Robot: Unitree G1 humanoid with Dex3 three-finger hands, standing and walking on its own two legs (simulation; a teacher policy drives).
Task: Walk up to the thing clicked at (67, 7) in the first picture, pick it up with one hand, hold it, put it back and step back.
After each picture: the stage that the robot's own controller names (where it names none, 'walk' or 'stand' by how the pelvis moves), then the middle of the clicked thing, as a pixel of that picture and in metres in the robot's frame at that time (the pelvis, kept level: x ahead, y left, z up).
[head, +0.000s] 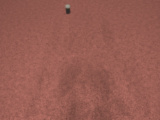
stand; (67, 9) +2.07 +0.24 -0.72
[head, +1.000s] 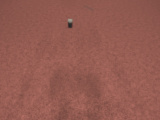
walk; (70, 23) +1.94 +0.17 -0.71
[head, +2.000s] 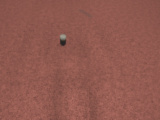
walk; (63, 40) +1.32 +0.16 -0.71
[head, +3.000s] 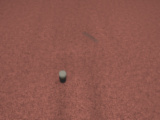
walk; (62, 76) +0.84 +0.15 -0.71
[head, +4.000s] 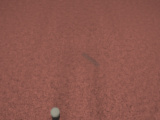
walk; (55, 114) +0.50 +0.18 -0.71
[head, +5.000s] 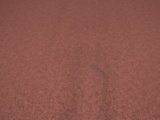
stand; out of the picture +0.37 +0.19 -0.72
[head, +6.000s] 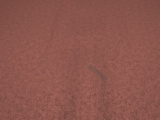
stand; out of the picture +0.37 +0.20 -0.73
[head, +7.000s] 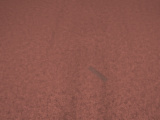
stand; out of the picture +0.36 +0.21 -0.73
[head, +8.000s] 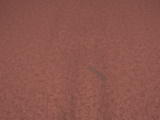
stand; out of the picture +0.36 +0.21 -0.73
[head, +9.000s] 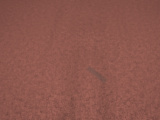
stand; out of the picture +0.35 +0.21 -0.73
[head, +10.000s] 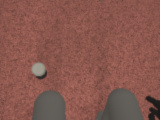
go down; (39, 71) +0.43 +0.20 -0.41
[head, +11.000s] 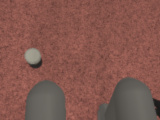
go down; (34, 59) +0.45 +0.21 -0.31
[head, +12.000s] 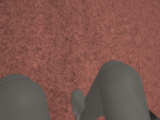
close in; out of the picture +0.45 +0.24 -0.24
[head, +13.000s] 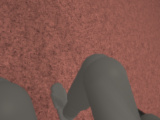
close; out of the picture +0.44 +0.27 -0.23
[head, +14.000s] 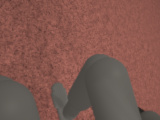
lift; out of the picture +0.43 +0.26 -0.23
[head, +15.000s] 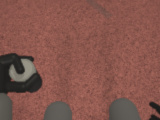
lift; (27, 77) +0.35 +0.20 -0.03
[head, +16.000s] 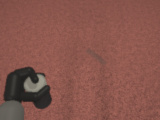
hold; (39, 92) +0.32 +0.17 -0.02
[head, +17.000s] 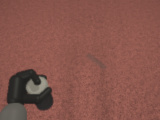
hold; (41, 94) +0.32 +0.17 -0.02
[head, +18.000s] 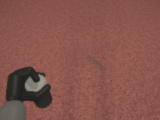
hold; (39, 92) +0.33 +0.17 -0.01
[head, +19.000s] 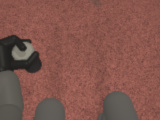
crouch; (28, 58) +0.43 +0.18 -0.10
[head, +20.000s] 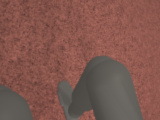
lower; out of the picture +0.46 +0.27 -0.24
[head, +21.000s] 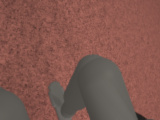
lower; out of the picture +0.45 +0.28 -0.24
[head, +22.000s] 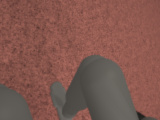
lower; out of the picture +0.45 +0.28 -0.24
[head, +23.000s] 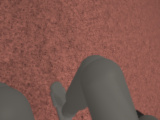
lower; out of the picture +0.45 +0.28 -0.25
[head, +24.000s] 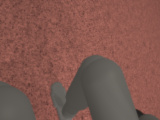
loosen; out of the picture +0.45 +0.27 -0.25
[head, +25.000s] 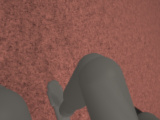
withdraw; out of the picture +0.44 +0.27 -0.24
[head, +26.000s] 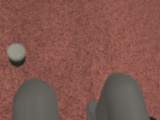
stand; (17, 55) +0.45 +0.23 -0.28
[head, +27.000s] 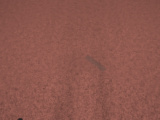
stand; out of the picture +0.39 +0.19 -0.64
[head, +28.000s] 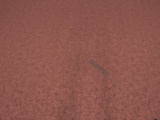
stand; out of the picture +0.39 +0.20 -0.67
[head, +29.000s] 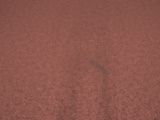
stand; out of the picture +0.39 +0.19 -0.67
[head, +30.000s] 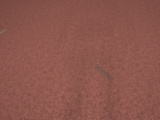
stand; out of the picture +0.41 +0.19 -0.72
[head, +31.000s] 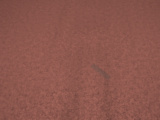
stand; out of the picture +0.38 +0.20 -0.73
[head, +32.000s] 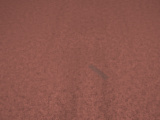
walk; out of the picture +0.37 +0.21 -0.73
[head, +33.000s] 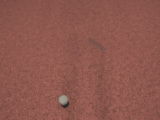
walk; (64, 101) +0.51 +0.21 -0.71
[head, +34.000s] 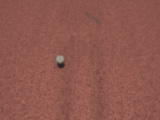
walk; (60, 62) +0.81 +0.20 -0.69
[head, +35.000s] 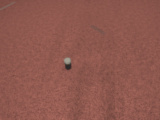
walk; (67, 63) +1.02 +0.22 -0.71
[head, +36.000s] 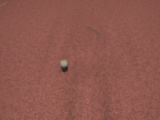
stand; (64, 66) +0.99 +0.20 -0.72
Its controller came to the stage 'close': yes
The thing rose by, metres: 0.69
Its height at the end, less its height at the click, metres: +0.00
